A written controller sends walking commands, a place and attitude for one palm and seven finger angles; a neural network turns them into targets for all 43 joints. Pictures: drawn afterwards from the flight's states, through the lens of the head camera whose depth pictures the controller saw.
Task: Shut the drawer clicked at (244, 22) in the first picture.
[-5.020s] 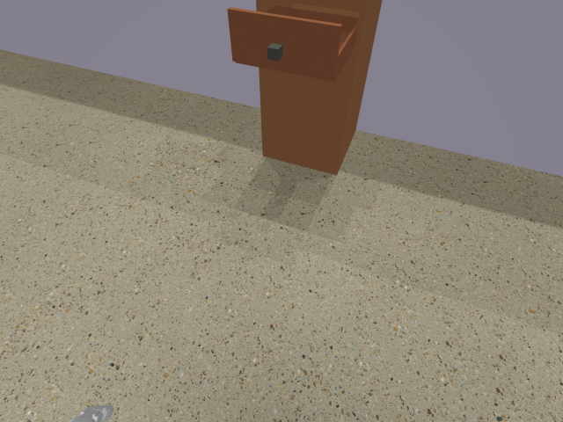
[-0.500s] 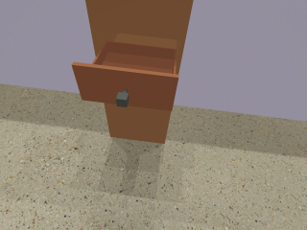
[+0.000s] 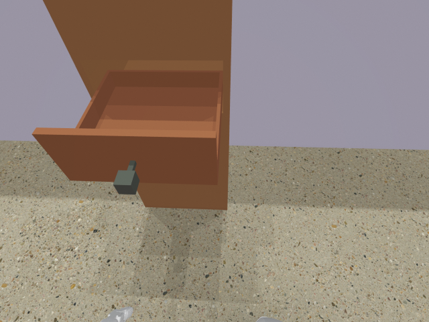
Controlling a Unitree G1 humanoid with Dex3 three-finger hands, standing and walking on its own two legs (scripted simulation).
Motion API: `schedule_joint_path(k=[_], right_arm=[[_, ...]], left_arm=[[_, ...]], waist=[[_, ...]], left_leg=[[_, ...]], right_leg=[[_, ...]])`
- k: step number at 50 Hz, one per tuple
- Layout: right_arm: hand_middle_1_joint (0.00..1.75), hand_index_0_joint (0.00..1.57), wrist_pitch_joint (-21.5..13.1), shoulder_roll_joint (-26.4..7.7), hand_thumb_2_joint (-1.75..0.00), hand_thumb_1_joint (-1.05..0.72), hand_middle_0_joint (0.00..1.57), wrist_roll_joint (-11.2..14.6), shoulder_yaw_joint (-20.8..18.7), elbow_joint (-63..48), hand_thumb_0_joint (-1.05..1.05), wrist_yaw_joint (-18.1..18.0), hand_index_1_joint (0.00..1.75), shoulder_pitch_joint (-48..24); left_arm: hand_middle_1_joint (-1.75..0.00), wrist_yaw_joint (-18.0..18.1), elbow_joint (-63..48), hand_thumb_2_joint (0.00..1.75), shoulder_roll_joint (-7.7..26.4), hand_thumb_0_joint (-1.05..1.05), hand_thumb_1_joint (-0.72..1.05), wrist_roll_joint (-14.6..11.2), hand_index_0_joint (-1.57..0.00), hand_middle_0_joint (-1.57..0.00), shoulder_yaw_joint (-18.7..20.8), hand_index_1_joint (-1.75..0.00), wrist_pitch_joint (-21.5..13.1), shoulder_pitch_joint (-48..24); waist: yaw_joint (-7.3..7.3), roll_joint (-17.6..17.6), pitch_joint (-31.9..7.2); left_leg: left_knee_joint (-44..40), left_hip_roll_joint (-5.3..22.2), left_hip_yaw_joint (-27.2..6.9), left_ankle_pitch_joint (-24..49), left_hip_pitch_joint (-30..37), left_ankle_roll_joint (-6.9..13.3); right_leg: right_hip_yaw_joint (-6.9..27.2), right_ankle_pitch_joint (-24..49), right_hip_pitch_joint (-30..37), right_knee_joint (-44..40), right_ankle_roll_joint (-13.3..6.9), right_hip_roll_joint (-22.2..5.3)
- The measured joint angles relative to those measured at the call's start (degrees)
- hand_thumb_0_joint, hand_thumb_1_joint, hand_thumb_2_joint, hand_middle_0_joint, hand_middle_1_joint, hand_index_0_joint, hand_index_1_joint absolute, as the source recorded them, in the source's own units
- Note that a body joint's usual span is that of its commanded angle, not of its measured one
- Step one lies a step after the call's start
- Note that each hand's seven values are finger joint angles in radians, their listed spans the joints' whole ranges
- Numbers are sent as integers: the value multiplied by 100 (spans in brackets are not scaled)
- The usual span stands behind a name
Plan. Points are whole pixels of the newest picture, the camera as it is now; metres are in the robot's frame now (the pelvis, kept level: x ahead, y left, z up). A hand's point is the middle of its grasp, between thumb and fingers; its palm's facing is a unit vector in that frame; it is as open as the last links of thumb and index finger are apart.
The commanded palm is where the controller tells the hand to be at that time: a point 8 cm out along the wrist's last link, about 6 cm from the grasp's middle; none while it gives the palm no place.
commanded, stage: take the last steps up to it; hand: left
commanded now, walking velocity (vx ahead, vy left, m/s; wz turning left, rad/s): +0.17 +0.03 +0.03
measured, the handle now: (129, 175) +0.41 +0.20 +0.00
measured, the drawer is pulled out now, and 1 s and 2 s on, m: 0.28 0.28 0.28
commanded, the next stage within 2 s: come to a stop and stand still in 0.08 s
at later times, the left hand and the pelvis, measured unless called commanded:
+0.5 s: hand out of the picture +0.07 +0.19 -0.17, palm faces +0.08 -0.98 -0.18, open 7.4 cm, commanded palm none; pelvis +0.09 +0.02 +0.01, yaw +0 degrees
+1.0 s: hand out of the picture +0.11 +0.16 -0.15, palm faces +0.00 -0.97 -0.25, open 7.4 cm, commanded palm none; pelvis +0.04 -0.03 +0.00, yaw +1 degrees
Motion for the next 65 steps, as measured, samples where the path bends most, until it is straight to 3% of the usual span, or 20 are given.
schedule_joint_path(k=[3,8,14,16,21,26,29,32,34,35,38,40,43,47,50,53,55,59,63,65], right_arm=[[30,20,59,-158,-90,-90,20,-26,-68,-140,1,-13,30,-308],[30,19,38,-336,-90,-91,20,-56,-125,-545,1,-17,30,-868],[30,19,10,-390,-90,-91,20,-20,-33,-776,1,2,30,-1475],[30,19,-5,-380,-90,-91,20,-3,21,-800,0,-9,30,-1608],[30,19,36,-120,-90,-91,20,17,109,-850,0,-84,30,-1842],[30,20,155,4,-90,-90,20,-13,98,-976,0,-153,30,-2037],[30,20,197,-7,-90,-91,21,-10,17,-1023,0,-156,30,-2054],[30,20,242,-120,-89,-91,21,-43,-52,-1012,0,-122,30,-2002],[30,20,283,-209,-90,-91,21,-12,-66,-1068,0,-51,30,-1860],[30,20,325,-278,-90,-91,21,-25,-68,-1145,0,6,30,-1802],[30,20,370,-619,-90,-91,20,-46,-119,-1274,0,99,30,-1533],[30,20,389,-702,-90,-91,20,-36,-116,-1269,1,121,30,-1300],[30,20,352,-679,-90,-91,20,-56,-60,-1240,1,126,30,-958],[30,19,266,-573,-90,-91,20,-147,36,-1207,1,101,30,-548],[30,20,304,-501,-90,-91,20,-135,94,-1053,1,74,30,-362],[30,20,337,-420,-90,-90,20,-112,139,-904,1,52,30,-260],[30,20,384,-403,-90,-90,20,-94,129,-833,1,47,30,-297],[30,20,366,-324,-90,-91,20,-69,138,-762,1,59,30,-408],[30,20,174,-219,-90,-90,20,-32,207,-782,1,24,30,-518],[30,20,77,-196,-90,-90,20,-22,236,-716,1,-26,30,-592]], left_arm=[[-30,120,15,90,-97,0,92,-56,-20,-20,32,-30,-25,169],[-30,194,116,90,56,-2,95,-1,-20,-21,34,-30,-28,451],[-30,161,412,90,47,-1,93,13,-20,-20,-107,-30,110,834],[-30,183,504,90,5,0,92,-6,-20,-20,-146,-30,190,964],[-30,282,537,90,57,1,91,-37,-20,-20,-171,-30,481,1054],[-30,283,335,90,113,1,91,-28,-20,-20,-63,-30,611,907],[-30,284,182,90,191,1,91,-29,-20,-20,20,-30,655,831],[-30,278,70,90,228,1,91,-20,-20,-20,51,-30,654,778],[-30,298,-67,90,304,1,91,11,-20,-20,-35,-30,546,888],[-30,306,-115,90,319,1,91,42,-20,-20,-71,-30,473,921],[-30,256,-94,90,134,1,91,88,-20,-20,-217,-30,375,908],[-30,259,-136,90,80,1,90,91,-20,-20,-235,-30,319,942],[-30,235,-230,90,122,1,90,88,-20,-21,-239,-30,375,908],[-30,210,-287,90,166,1,90,72,-20,-21,-225,-30,554,754],[-30,153,-347,90,149,1,90,37,-20,-21,-210,-30,517,712],[-30,148,-399,90,116,1,90,32,-20,-21,-223,-30,384,814],[-30,194,-298,90,44,1,91,22,-20,-21,-234,-30,344,884],[-30,208,-50,90,0,1,92,1,-20,-21,-281,-30,329,1129],[-30,179,154,90,10,1,92,-16,-20,-21,-324,-30,315,1244],[-30,172,253,90,-9,1,91,-27,-20,-21,-339,-30,311,1200]], waist=[[63,34,-109],[152,-1,-312],[379,-47,-314],[454,-24,-286],[576,-372,-150],[521,-331,66],[482,-298,106],[417,-188,71],[432,-234,-118],[448,-234,-155],[244,253,-104],[167,312,-185],[95,171,-318],[32,-7,-373],[37,-16,-406],[143,-65,-458],[144,44,-404],[141,103,-447],[182,3,-451],[191,19,-421]], left_leg=[[1069,71,-73,540,-858,10],[276,198,62,1043,-1496,-152],[-1440,92,85,1395,-1153,-249],[-2201,60,71,2139,-779,-239],[-2391,-138,254,1732,-472,140],[-2573,-129,270,1954,-564,168],[-2602,-86,285,2063,-668,115],[-2553,-21,256,2136,-781,33],[-2162,-27,287,1887,-1094,-21],[-1806,-42,241,1517,-1291,-58],[-906,-105,-143,855,-1393,-62],[-692,-201,-130,674,-1249,-33],[-1359,-318,11,892,-774,49],[-1618,-408,87,1352,-734,287],[-1932,-458,131,1533,-711,319],[-1931,-525,200,1436,-820,264],[-1684,-516,64,1030,-895,167],[-1372,-421,-177,902,-858,92],[-2323,-310,-269,1364,-302,57],[-2643,-240,-344,1463,-119,-96]], right_leg=[[-105,-31,405,-468,39,87],[-190,94,890,-1167,-4,168],[-131,-58,1285,-1335,114,226],[-107,-245,1340,-1129,187,265],[170,-1051,1113,-198,387,60],[734,-1678,230,1826,443,194],[875,-1602,-36,2211,474,196],[815,-1548,119,1596,436,114],[973,-1290,387,339,289,17],[1054,-943,319,178,289,13],[809,-808,414,439,363,200],[720,-811,552,380,368,221],[652,-840,605,387,333,185],[770,-1657,346,997,155,229],[683,-1608,187,1355,81,311],[702,-1248,548,285,-27,349],[647,-748,582,153,-116,401],[630,-548,840,-411,-146,505],[680,-456,905,-651,-146,576],[615,-521,894,-604,-133,628]])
